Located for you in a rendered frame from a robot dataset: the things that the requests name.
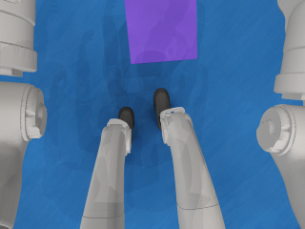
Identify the robot left upper arm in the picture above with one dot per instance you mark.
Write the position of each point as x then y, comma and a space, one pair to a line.
23, 116

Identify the left robot foot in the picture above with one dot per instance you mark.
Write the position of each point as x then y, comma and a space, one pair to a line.
126, 114

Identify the robot right forearm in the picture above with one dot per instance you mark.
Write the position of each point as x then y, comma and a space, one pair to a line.
290, 82

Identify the robot right upper arm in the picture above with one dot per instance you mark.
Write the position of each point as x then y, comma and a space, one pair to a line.
281, 132

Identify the robot right shin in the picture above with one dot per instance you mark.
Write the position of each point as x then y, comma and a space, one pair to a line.
175, 110

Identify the carton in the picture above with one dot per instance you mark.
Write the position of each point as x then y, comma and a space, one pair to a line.
161, 30

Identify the robot left forearm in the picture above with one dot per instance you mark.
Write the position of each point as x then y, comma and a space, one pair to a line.
17, 21

